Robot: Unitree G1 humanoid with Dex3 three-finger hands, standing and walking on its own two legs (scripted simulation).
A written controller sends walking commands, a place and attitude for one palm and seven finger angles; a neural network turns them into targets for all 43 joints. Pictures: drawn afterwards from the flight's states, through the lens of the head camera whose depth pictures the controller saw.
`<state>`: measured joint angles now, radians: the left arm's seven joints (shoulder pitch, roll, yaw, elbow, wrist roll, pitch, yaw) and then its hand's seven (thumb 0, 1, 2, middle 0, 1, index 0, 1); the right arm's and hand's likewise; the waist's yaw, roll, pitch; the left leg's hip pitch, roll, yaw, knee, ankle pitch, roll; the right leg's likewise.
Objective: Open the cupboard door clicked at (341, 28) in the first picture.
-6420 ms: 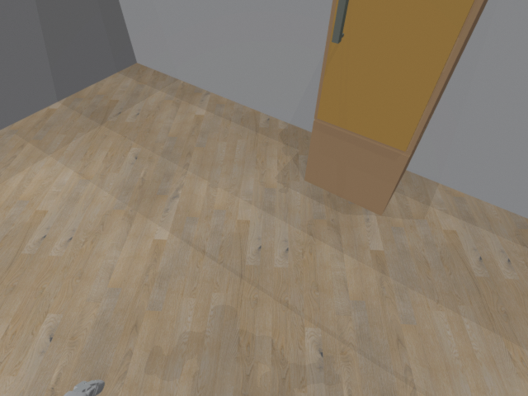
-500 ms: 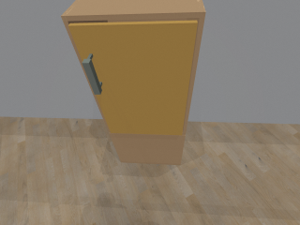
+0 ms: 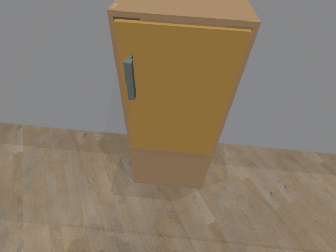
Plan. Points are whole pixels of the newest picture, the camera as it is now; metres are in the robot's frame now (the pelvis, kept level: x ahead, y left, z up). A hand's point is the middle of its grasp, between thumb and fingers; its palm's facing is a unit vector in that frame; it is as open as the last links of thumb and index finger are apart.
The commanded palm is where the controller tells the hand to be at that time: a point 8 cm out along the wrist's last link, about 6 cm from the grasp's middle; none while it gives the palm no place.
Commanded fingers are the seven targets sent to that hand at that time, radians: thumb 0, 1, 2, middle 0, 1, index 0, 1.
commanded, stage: come to a stop and stand still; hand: left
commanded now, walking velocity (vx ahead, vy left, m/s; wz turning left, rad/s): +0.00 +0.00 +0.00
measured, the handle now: (131, 77) +0.62 +0.18 +0.08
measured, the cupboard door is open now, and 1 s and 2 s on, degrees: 0 0 0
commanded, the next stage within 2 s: look again from close up in 0.14 s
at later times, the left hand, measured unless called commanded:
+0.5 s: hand out of the picture +0.01 +0.16 -0.17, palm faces +0.01 -0.98 -0.19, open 7.4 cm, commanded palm none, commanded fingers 0.00 0.90 0.90 -0.20 -0.30 -0.20 -0.30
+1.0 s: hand out of the picture -0.01 +0.13 -0.18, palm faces +0.07 -0.99 -0.15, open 7.4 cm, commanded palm none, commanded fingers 0.00 0.90 0.90 -0.20 -0.30 -0.20 -0.30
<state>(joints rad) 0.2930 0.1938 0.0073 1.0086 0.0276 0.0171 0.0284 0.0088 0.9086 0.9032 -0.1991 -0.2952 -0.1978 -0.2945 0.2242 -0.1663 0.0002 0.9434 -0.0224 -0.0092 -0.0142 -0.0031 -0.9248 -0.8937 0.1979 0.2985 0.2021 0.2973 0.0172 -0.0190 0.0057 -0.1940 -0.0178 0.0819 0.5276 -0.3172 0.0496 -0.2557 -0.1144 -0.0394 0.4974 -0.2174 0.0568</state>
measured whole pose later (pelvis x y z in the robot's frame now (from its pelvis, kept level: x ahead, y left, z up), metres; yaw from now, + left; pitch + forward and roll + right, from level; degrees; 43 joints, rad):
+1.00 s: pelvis +0.01 -0.03 +0.00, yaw +0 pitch -1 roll -1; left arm 0.35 0.13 0.02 1.07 0.03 -0.01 0.02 0.01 0.91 0.90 -0.20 -0.30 -0.20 -0.29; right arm 0.33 -0.14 -0.01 1.10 -0.03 0.00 -0.01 0.00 -0.91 -0.89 0.19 0.30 0.20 0.30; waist 0.01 -0.01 0.00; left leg -0.20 0.04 0.05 0.56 -0.35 0.01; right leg -0.25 -0.06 -0.07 0.52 -0.25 0.02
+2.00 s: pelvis +0.07 +0.00 +0.00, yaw +1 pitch -2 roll +1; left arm 0.30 0.16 -0.01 1.09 0.01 0.01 0.02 0.01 0.91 0.90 -0.20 -0.30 -0.20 -0.29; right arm 0.29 -0.20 0.00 0.99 -0.02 -0.01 -0.03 0.01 -0.93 -0.89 0.20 0.30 0.20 0.30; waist 0.00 0.07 0.02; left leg -0.08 -0.01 0.12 0.46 -0.35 0.03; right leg -0.29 -0.05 -0.08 0.53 -0.21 -0.01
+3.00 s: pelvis +0.08 -0.05 +0.01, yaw +3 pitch -1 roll +1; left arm 0.24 0.15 0.01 1.14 0.01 -0.03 0.03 0.01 0.92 0.90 -0.20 -0.30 -0.20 -0.29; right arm 0.31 -0.15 0.01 1.13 -0.02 -0.02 -0.04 0.00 -0.91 -0.89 0.19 0.30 0.20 0.30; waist 0.00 0.03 0.04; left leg -0.06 0.05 0.07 0.39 -0.31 -0.03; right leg -0.24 0.01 -0.15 0.44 -0.19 -0.07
